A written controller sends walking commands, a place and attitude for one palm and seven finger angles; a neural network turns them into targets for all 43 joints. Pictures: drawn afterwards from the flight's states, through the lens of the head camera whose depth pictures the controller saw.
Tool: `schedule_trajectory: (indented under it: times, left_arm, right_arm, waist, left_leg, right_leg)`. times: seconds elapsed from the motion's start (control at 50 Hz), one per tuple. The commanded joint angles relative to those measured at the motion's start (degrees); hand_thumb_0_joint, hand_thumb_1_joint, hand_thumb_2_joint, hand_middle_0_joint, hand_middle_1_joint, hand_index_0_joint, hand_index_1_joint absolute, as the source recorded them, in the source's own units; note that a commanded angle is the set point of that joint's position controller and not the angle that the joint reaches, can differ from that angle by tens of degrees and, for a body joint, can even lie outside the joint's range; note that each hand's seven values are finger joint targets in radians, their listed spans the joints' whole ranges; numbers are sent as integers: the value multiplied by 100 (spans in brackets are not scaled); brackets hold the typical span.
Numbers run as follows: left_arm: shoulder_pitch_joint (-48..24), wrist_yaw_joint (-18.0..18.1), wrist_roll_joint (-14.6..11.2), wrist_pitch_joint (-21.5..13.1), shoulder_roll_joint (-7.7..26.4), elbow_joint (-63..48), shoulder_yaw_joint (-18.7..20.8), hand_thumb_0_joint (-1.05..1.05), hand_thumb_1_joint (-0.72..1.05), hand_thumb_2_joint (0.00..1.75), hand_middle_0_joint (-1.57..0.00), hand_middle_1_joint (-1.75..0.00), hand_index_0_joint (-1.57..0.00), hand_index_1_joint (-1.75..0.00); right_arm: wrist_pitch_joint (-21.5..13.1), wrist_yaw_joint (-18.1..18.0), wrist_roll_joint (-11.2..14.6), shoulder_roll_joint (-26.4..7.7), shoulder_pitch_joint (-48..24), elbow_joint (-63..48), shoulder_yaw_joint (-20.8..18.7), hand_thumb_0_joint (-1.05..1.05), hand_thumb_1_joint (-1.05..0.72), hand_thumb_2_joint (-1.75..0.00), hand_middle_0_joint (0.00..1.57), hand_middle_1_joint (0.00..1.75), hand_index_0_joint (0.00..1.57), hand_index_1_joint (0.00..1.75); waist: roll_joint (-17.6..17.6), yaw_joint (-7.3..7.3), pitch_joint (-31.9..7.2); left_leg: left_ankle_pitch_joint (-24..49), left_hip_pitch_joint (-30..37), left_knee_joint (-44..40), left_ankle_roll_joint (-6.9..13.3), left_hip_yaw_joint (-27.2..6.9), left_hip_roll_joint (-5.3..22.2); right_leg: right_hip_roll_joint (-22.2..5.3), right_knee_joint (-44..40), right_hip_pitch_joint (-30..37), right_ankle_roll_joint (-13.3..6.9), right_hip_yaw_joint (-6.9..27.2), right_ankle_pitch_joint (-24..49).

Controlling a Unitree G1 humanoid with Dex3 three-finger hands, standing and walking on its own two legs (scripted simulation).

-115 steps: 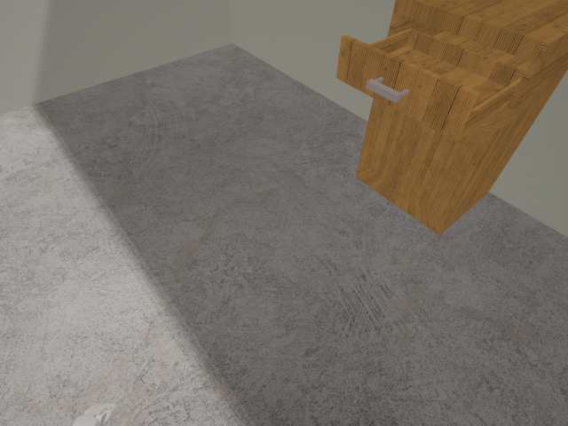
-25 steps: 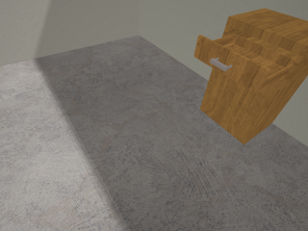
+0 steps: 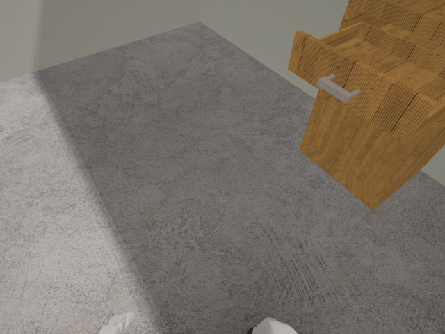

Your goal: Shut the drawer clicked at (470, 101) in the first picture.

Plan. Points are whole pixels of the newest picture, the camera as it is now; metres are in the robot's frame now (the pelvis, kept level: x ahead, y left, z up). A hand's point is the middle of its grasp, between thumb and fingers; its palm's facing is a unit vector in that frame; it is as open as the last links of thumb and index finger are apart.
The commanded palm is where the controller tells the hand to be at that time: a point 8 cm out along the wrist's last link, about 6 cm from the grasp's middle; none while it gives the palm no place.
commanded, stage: walk to a spot facing it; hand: left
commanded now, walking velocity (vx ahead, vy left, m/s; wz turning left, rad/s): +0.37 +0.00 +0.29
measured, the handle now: (338, 87) +0.78 -0.35 -0.02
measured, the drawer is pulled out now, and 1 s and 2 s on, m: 0.30 0.30 0.30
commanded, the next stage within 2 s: turn to face it in 0.40 s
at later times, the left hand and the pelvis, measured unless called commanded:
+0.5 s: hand out of the picture +0.11 +0.21 -0.17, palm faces +0.27 -0.95 -0.13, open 7.4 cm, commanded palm none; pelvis +0.21 +0.06 +0.01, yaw +10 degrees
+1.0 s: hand (129, 214) +0.41 +0.25 -0.15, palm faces -0.02 -0.97 -0.23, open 7.4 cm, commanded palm none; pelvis +0.33 +0.06 +0.01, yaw -4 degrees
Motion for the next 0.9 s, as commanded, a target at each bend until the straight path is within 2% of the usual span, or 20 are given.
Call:
schedule_trajectory:
  times: [0.0, 0.02, 0.04, 0.08, 0.12, 0.2, 0.28, 0.34, 0.38, 0.4, 0.42, 0.44, 0.46, 0.5, 0.52, 0.58, 0.62, 0.7, 0.78, 0.88]
  left_arm:
    - [1916, 160, -51, 11, 1318, 360, 372, 0, 90, 90, -20, -30, -20, -30]
    - [1557, 176, -31, -11, 972, 272, 270, 0, 90, 90, -20, -30, -20, -30]
    - [1237, 185, -9, -39, 688, 209, 170, 0, 90, 90, -20, -30, -20, -30]
    - [1071, 202, 30, -74, 444, 221, 79, 0, 90, 90, -20, -30, -20, -30]
    - [1088, 196, 32, -84, 414, 234, 53, 0, 90, 90, -20, -30, -20, -30]
    - [1125, 199, 33, -126, 578, 220, 83, 0, 90, 90, -20, -30, -20, -30]
    - [1616, 197, 30, -121, 739, 399, 71, 0, 90, 90, -20, -30, -20, -30]
    - [1826, 206, 43, -71, 894, 436, 124, 0, 90, 90, -20, -30, -20, -30]
    - [1757, 205, 31, -47, 969, 439, 150, 0, 90, 90, -20, -30, -20, -30]
    - [1731, 202, -6, -32, 970, 407, 152, 0, 90, 90, -20, -30, -20, -30]
    - [1968, 143, -70, -16, 726, 299, 144, 0, 90, 90, -20, -30, -20, -30]
    - [1784, 104, -85, -26, 533, 66, 42, 0, 90, 90, -20, -30, -20, -30]
    - [1447, 155, -56, 5, 704, 26, 68, 0, 90, 90, -20, -30, -20, -30]
    - [1208, 157, -55, 46, 475, 174, 62, 0, 90, 90, -20, -30, -20, -30]
    - [1330, 156, -34, 108, 356, 319, 55, 0, 90, 90, -20, -30, -20, -30]
    - [1814, 184, -32, 321, 127, 539, 41, 0, 90, 90, -20, -30, -20, -30]
    - [1952, 206, -9, 451, 68, 557, 80, 0, 90, 90, -20, -30, -20, -30]
    - [1456, 147, -5, 602, 195, 277, 194, 0, 90, 90, -20, -30, -20, -30]
    - [796, 96, -5, 652, 268, -70, 230, 0, 90, 90, -20, -30, -20, -30]
    - [411, 68, 8, 604, 274, -401, 233, 0, 90, 90, -20, -30, -20, -30]
  right_arm:
    - [-157, 13, 43, -577, -406, -696, -226, 0, -90, -90, 20, 30, 20, 30]
    - [-114, 29, -4, -558, -653, -755, -216, 0, -90, -90, 20, 30, 20, 30]
    - [-21, 52, -45, -459, -668, -754, -215, 0, -90, -90, 20, 30, 20, 30]
    - [132, 84, -80, -282, -404, -675, -207, 0, -90, -90, 20, 30, 20, 30]
    - [251, 125, -95, -296, -510, -763, -235, 0, -90, -90, 20, 30, 20, 30]
    - [264, 260, -85, -401, -1220, -1177, -251, 0, -90, -90, 20, 30, 20, 30]
    - [168, 350, -79, -432, -2130, -1512, -195, 0, -90, -90, 20, 30, 20, 30]
    - [103, 354, -87, -550, -2312, -1630, -189, 0, -90, -90, 20, 30, 20, 30]
    - [61, 302, -111, -751, -1737, -1512, -248, 0, -90, -90, 20, 30, 20, 30]
    - [27, 263, -142, -1008, -929, -1284, -317, 0, -90, -90, 20, 30, 20, 30]
    - [-8, 179, -188, -1697, -217, -1149, -472, 0, -90, -90, 20, 30, 20, 30]
    - [-5, 86, -91, -2094, 210, -1039, -538, 0, -90, -90, 20, 30, 20, 30]
    - [35, 21, -35, -1918, 8, -957, -473, 0, -90, -90, 20, 30, 20, 30]
    - [-52, -66, -40, -1392, -745, -1139, -328, 0, -90, -90, 20, 30, 20, 30]
    - [-100, -69, -41, -1206, -1009, -1162, -245, 0, -90, -90, 20, 30, 20, 30]
    - [-161, -107, -17, -950, -1227, -1068, -145, 0, -90, -90, 20, 30, 20, 30]
    - [-138, -123, -34, -834, -1271, -1122, -156, 0, -90, -90, 20, 30, 20, 30]
    - [-42, -149, -45, -990, -1379, -1155, -180, 0, -90, -90, 20, 30, 20, 30]
    - [63, -157, -82, -1093, -1233, -1151, -264, 0, -90, -90, 20, 30, 20, 30]
    - [184, -141, -110, -1264, -1066, -1141, -382, 0, -90, -90, 20, 30, 20, 30]
  waist:
    - [-799, 846, -655]
    - [-445, 683, -197]
    - [-388, 441, 76]
    - [-350, 148, 105]
    - [-659, 40, 243]
    - [-570, 69, 369]
    - [-494, 423, 397]
    - [-449, 505, 225]
    - [-362, 200, -133]
    - [-24, -171, -633]
    - [1242, -370, -1466]
    - [1999, -449, -1660]
    - [1258, -406, -1523]
    - [361, -88, -897]
    - [187, 91, -650]
    - [428, 409, -557]
    - [478, 482, -475]
    - [565, 470, -116]
    - [686, 289, 97]
    - [713, 126, -24]
  left_leg:
    - [675, -3467, 3928, 255, -220, 325]
    - [995, -3484, 3811, 227, -262, 518]
    - [1199, -3203, 3570, 190, -283, 646]
    - [1428, -2895, 3163, 91, -188, 654]
    - [1687, -2921, 2703, -43, -22, 681]
    - [2232, -3048, 1422, -151, 187, 804]
    - [2227, -3130, 193, -97, 499, 603]
    - [1774, -2848, -328, 48, 668, 441]
    - [1693, -1846, -763, 160, 813, 180]
    - [2052, -630, -1247, 252, 738, 79]
    - [2552, 868, -1604, 655, -906, 1222]
    - [3795, 1611, -2169, 1213, -2546, 2326]
    - [3972, 1441, -2240, 1274, -2202, 2311]
    - [4969, 387, -2195, 997, -1260, 2058]
    - [5220, -124, -2295, 787, -681, 1870]
    - [5432, -734, -2556, 465, 210, 1536]
    - [5330, -896, -2644, 449, 480, 1502]
    - [4873, -838, -2671, 677, 686, 1677]
    - [4710, -572, -2480, 719, 834, 1810]
    - [4818, -145, -1877, 638, 973, 2011]
  right_leg:
    - [-2347, -2419, 2830, -848, 3349, -1434]
    - [-2205, -2497, 1972, -743, 2876, -1419]
    - [-2013, -2598, 1249, -603, 2206, -1281]
    - [-1702, -2735, 747, -424, 1303, -853]
    - [-1509, -2905, 437, -344, 749, -767]
    - [-1464, -3062, 638, -394, 253, -721]
    - [-1496, -2756, 1606, -354, 64, 268]
    - [-1643, -2287, 2255, -342, 30, 1179]
    - [-1564, -1260, 2233, -227, -279, 2124]
    - [-1275, 18, 1883, -31, -598, 2234]
    - [-574, 1716, 658, 326, -772, 501]
    - [69, 3205, -751, 485, -303, -2423]
    - [-177, 3660, -961, 354, 335, -2247]
    - [-516, 3764, -972, 407, 569, -1513]
    - [-584, 3551, -636, 429, 683, -1235]
    - [-449, 3030, -56, 473, 733, -789]
    - [-327, 2892, -31, 498, 725, -573]
    - [-316, 2596, -507, 567, 700, -381]
    - [-343, 1653, -546, 574, 481, -537]
    - [-117, 589, -86, 435, 171, -930]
